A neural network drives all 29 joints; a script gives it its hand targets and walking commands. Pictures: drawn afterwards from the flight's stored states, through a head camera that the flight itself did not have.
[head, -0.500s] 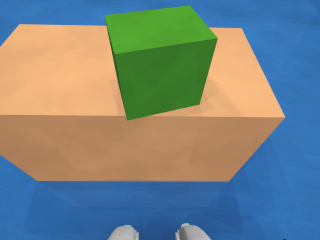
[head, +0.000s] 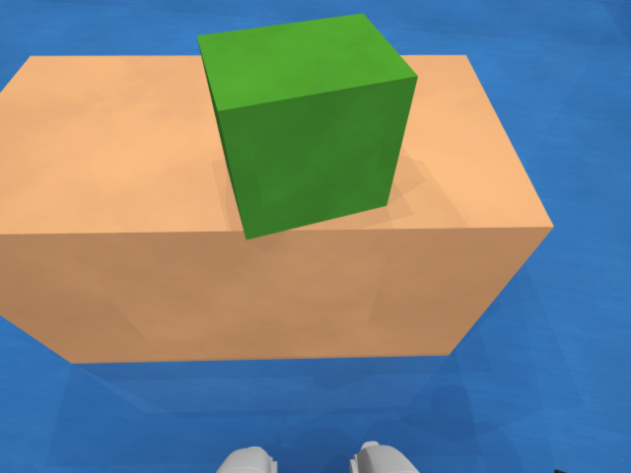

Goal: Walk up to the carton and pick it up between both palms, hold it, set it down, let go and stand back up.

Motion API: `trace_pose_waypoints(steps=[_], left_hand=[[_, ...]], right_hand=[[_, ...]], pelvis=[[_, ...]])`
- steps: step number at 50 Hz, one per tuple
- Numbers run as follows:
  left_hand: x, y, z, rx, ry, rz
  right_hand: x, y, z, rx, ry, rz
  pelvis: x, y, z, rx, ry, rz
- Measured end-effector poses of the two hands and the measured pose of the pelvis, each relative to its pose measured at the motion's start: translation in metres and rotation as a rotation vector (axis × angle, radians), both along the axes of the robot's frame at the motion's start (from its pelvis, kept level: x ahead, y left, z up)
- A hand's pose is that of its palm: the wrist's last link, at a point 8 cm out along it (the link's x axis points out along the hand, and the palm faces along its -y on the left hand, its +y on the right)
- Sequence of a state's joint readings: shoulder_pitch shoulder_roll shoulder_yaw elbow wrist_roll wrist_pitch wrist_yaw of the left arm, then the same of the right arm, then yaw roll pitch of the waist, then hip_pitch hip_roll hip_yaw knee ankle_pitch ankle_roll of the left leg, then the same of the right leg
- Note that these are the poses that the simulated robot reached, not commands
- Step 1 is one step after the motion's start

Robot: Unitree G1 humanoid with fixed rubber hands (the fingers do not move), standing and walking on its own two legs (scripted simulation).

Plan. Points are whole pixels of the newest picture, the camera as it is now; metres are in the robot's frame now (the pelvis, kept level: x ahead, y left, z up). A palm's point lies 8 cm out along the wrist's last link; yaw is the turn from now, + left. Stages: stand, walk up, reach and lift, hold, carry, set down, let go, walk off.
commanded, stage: walk up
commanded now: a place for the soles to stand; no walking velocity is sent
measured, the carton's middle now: (302, 130) +0.61 +0.06 +0.06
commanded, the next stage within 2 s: none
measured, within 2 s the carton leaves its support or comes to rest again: neither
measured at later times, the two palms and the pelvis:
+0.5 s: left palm out of the picture +0.06 +0.39 -0.10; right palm out of the picture +0.08 -0.25 -0.11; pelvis +0.01 +0.07 -0.01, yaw +1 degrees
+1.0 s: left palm (41, 422) +0.18 +0.39 -0.10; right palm out of the picture +0.11 -0.23 -0.06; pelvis +0.12 +0.09 +0.03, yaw +0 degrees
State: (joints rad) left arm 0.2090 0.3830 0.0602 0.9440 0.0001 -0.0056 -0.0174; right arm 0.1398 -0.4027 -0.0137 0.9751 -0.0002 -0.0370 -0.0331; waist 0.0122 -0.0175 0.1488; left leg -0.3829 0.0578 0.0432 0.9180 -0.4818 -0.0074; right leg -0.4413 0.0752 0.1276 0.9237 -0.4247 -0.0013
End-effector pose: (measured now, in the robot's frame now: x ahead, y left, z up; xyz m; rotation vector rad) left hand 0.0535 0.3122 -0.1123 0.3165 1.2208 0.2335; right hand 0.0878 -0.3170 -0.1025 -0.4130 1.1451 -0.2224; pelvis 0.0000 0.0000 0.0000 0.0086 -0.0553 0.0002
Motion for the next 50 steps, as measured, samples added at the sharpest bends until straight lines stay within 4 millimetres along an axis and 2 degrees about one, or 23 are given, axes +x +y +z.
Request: trace_pose_waypoints(steps=[10, 13, 18, 23, 25, 28, 31, 34, 38, 41, 45, 50], left_hand=[[-0.003, -0.007, 0.005, 0.012, -0.007, 0.001], [-0.006, -0.004, 0.007, 0.01, -0.023, -0.004], [-0.006, 0.024, 0.017, 0.039, -0.044, -0.004], [0.0, 0.065, 0.016, 0.048, -0.061, 0.004], [0.006, 0.08, 0.012, 0.05, -0.064, 0.005], [0.02, 0.091, 0.014, 0.034, -0.071, 0.004], [0.035, 0.094, 0.017, -0.002, -0.074, -0.004], [0.049, 0.093, 0.018, -0.042, -0.067, -0.012], [0.069, 0.09, 0.015, -0.08, -0.065, -0.018], [0.083, 0.086, 0.011, -0.1, -0.061, -0.024], [0.102, 0.082, 0.009, -0.099, -0.053, -0.021], [0.131, 0.075, 0.01, -0.078, -0.048, -0.02]], right_hand=[[-0.001, -0.006, -0.001, 0.013, -0.013, 0.003], [-0.002, -0.005, -0.002, 0.027, 0.0, 0.005], [0.001, 0.014, -0.005, 0.052, 0.0, 0.022], [0.002, 0.051, -0.011, 0.06, 0.005, 0.044], [-0.006, 0.067, -0.012, 0.06, 0.008, 0.04], [-0.029, 0.086, -0.005, 0.061, 0.058, 0.004], [-0.045, 0.099, 0.013, 0.053, 0.113, -0.037], [-0.048, 0.104, 0.034, 0.03, 0.143, -0.058], [-0.038, 0.102, 0.054, -0.011, 0.151, -0.073], [-0.027, 0.1, 0.061, -0.03, 0.153, -0.077], [-0.008, 0.096, 0.059, -0.03, 0.161, -0.073], [0.019, 0.088, 0.046, -0.018, 0.165, -0.075]], pelvis=[[-0.004, -0.008, 0.001, 0.012, -0.006, 0.001], [-0.006, -0.005, 0.001, 0.009, -0.017, 0.0], [-0.004, 0.017, 0.002, -0.02, -0.032, 0.001], [0.003, 0.055, -0.003, -0.054, -0.024, 0.012], [0.008, 0.07, -0.005, -0.05, -0.03, 0.01], [0.019, 0.084, 0.002, -0.047, -0.043, 0.012], [0.031, 0.093, 0.017, -0.042, -0.046, 0.008], [0.044, 0.098, 0.028, -0.045, -0.039, 0.007], [0.062, 0.101, 0.036, -0.05, -0.036, 0.002], [0.075, 0.101, 0.038, -0.045, -0.032, 0.002], [0.092, 0.097, 0.036, -0.028, -0.021, 0.005], [0.119, 0.088, 0.03, 0.0, -0.016, 0.007]])
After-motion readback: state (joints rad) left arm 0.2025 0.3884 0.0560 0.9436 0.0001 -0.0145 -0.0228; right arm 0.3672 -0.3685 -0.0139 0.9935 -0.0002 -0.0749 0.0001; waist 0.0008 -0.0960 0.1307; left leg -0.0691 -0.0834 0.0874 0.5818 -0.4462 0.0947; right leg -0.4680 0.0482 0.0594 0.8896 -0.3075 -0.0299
